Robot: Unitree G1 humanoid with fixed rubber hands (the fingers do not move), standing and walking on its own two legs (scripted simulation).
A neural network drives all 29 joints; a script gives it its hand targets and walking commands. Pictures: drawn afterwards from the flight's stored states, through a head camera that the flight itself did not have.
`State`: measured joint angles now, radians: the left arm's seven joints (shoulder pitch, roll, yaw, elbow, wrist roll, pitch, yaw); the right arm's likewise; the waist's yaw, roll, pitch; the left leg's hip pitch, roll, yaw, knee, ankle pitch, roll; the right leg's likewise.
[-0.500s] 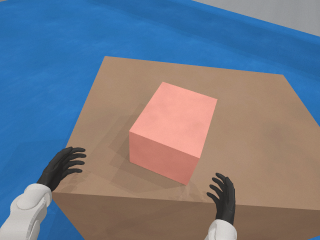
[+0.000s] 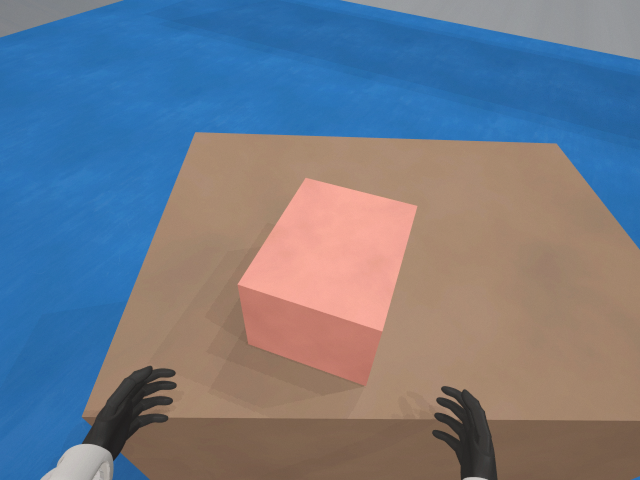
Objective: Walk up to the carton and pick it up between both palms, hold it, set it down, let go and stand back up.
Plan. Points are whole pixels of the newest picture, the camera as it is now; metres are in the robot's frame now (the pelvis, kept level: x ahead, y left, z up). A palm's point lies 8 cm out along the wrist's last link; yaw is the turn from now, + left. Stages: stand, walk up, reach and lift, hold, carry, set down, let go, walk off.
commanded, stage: set down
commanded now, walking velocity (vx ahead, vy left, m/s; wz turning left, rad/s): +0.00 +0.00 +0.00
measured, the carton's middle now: (333, 274) +0.45 +0.02 -0.02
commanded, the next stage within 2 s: let go in 0.78 s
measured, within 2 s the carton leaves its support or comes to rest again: neither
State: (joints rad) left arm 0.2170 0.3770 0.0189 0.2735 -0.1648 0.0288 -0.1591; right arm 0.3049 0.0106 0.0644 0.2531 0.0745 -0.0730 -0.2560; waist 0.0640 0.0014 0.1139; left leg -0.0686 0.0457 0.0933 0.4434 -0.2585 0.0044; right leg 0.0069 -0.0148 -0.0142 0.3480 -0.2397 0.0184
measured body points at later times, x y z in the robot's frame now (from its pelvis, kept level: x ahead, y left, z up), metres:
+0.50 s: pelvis +0.00 -0.02 +0.00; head -0.01 -0.02 +0.45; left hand +0.19 +0.24 -0.03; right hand +0.18 -0.21 -0.06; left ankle +0.00 +0.10 -0.74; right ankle -0.02 -0.14 -0.74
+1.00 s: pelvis +0.00 -0.03 +0.00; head -0.02 -0.06 +0.45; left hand +0.19 +0.23 -0.03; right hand +0.18 -0.26 -0.09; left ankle +0.00 +0.10 -0.74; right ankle -0.02 -0.14 -0.74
